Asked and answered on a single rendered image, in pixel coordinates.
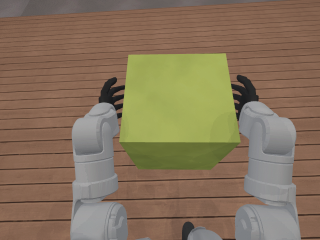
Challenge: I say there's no carton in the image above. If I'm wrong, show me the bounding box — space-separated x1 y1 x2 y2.
119 53 241 170

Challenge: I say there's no right robot upper arm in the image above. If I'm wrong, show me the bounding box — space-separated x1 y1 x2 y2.
235 204 301 240

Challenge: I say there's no robot left hand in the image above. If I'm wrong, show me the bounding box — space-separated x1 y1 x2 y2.
98 77 125 119

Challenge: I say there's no robot right thigh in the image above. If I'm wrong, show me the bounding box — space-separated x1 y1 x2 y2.
188 229 223 240

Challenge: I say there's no left robot upper arm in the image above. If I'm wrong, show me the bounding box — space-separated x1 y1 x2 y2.
70 202 128 240

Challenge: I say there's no right robot forearm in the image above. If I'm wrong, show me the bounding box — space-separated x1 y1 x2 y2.
239 101 301 240

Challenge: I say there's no left robot forearm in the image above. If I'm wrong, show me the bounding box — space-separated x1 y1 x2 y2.
70 102 120 238

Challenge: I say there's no robot right hand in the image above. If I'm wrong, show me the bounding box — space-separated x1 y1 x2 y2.
231 75 259 121

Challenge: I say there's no robot right foot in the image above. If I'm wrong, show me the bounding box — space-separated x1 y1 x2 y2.
182 221 195 240

